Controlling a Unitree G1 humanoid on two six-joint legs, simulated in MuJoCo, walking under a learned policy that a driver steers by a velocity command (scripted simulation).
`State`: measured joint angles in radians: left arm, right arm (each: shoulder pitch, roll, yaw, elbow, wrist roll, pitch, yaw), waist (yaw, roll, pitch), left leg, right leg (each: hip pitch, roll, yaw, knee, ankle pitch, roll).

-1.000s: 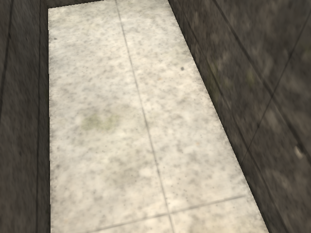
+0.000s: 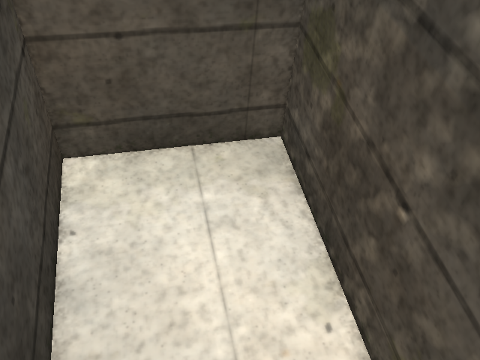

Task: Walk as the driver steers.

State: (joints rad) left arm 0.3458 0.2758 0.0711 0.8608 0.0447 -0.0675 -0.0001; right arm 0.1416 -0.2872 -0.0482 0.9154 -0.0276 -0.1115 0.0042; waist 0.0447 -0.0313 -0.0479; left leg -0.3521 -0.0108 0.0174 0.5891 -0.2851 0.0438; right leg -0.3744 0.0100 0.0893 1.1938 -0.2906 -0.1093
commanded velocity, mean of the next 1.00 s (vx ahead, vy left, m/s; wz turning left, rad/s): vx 0.41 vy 0.00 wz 0.00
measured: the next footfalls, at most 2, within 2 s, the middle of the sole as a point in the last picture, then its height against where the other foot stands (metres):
right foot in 0.36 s outside the picture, level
left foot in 0.72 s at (164, 293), level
